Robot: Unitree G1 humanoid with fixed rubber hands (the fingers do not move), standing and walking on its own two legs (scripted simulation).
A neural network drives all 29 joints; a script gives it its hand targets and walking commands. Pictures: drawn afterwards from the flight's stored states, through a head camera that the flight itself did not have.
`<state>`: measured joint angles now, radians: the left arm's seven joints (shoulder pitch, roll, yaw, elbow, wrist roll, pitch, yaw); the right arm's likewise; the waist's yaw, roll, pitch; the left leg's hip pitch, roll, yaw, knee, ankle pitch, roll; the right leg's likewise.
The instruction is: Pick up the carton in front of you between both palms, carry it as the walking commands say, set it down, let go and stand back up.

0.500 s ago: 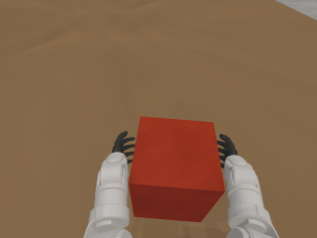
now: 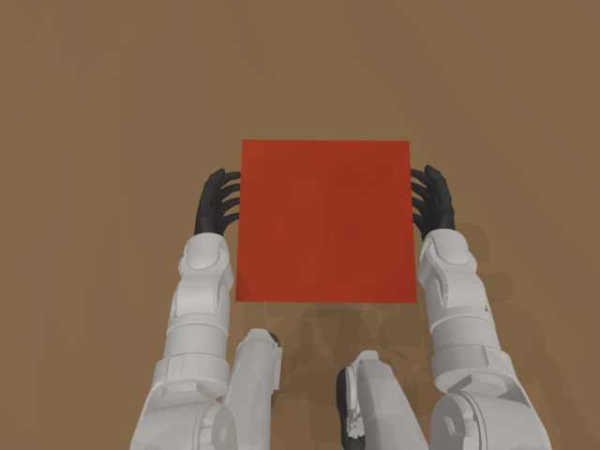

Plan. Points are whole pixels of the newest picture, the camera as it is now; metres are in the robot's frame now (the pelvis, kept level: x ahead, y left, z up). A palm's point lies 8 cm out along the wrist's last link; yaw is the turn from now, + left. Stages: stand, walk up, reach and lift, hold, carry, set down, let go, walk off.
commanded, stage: set down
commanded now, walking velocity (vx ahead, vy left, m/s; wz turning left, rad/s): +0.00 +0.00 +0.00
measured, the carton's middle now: (320, 235) +0.41 +0.02 -0.15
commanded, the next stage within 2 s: none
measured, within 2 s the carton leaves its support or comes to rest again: neither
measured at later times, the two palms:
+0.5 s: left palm (218, 230) +0.42 +0.20 -0.22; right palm (389, 226) +0.45 -0.10 -0.21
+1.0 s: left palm (225, 236) +0.45 +0.22 -0.37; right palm (362, 228) +0.49 -0.08 -0.36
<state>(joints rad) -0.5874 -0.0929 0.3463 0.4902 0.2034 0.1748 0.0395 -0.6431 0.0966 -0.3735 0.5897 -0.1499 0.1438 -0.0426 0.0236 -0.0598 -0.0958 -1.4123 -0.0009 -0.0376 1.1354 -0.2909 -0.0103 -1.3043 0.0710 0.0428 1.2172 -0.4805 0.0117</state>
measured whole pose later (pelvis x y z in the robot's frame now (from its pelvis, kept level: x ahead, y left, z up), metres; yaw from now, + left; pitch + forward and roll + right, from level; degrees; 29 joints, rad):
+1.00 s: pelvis -0.04 +0.00 -0.23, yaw -4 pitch +45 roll -3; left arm -1.16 0.13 0.42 0.74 0.15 0.25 0.04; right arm -1.25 -0.08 -0.35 0.86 -0.07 0.20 -0.15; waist 0.10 -0.09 0.06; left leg -2.32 0.01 -0.06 1.92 -0.39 -0.02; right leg -2.19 0.13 0.01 2.02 -0.64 0.04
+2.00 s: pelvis -0.05 +0.00 -0.28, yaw -4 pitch +39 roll -1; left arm -1.35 0.32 0.42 1.07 0.06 0.15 -0.05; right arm -1.42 -0.12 -0.27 1.04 -0.11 0.16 -0.09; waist 0.12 -0.03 0.27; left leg -2.35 0.03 -0.04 2.08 -0.42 -0.02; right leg -2.24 0.16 0.02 2.21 -0.66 0.05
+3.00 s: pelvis -0.04 +0.00 -0.19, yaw -3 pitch +44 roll -3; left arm -1.16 0.32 0.34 0.91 -0.06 0.12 0.02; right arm -1.25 -0.24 -0.18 0.91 0.03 0.17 -0.12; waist 0.10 -0.04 0.04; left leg -2.19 -0.01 -0.05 1.81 -0.40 -0.02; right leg -2.05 0.11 0.01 1.92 -0.64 0.04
